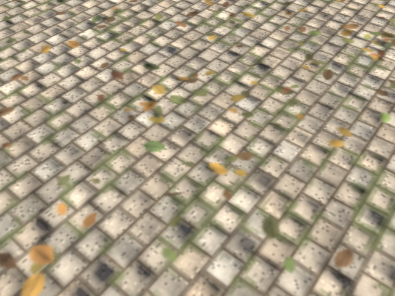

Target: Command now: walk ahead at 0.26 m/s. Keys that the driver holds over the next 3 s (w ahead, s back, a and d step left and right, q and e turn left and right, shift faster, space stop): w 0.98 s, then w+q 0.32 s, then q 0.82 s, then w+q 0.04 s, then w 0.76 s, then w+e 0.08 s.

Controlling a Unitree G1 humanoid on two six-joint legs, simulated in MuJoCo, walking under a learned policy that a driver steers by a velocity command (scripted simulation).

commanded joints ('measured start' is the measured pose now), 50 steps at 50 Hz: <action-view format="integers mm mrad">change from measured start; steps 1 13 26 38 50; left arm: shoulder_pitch -83 228 222 44 -316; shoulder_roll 52 66 172 88 88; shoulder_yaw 6 -6 24 23 8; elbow -69 2 -35 -172 -311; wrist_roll -9 10 14 6 -5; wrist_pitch -54 -82 -42 -60 -91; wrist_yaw -20 -37 -7 -6 -59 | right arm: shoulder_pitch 66 -162 -67 -64 148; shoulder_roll -198 -86 -180 -131 -171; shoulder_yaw -48 -34 -72 -43 -57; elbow -19 -157 -185 -108 -29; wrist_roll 11 9 16 -22 2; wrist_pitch -29 -88 -63 -95 -48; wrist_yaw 2 61 69 61 27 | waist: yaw -20 49 -141 23 -73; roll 171 -87 -120 42 41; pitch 144 83 -89 50 93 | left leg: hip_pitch -45 -662 58 -46 230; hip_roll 299 110 -44 211 246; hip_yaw -448 -18 82 -192 -99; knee -366 523 7 -468 -366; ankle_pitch -429 136 309 246 399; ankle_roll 201 16 102 231 166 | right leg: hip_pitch -194 378 273 -387 -410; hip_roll -8 -246 -212 -184 -97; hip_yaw -43 213 -20 48 -4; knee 96 -428 -62 435 -95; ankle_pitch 2 454 1053 251 440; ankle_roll -25 -143 -55 18 11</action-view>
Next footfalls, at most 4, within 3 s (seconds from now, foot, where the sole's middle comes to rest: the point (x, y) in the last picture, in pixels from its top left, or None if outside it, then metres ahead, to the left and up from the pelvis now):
0.54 left None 0.41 0.12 -0.77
1.08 right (239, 249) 0.72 -0.12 -0.77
1.58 left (170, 203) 0.92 0.15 -0.77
2.08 right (217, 185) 1.01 -0.05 -0.77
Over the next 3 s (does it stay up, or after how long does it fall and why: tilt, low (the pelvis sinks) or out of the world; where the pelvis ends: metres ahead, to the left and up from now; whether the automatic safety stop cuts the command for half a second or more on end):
stays up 1.11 0.23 -0.02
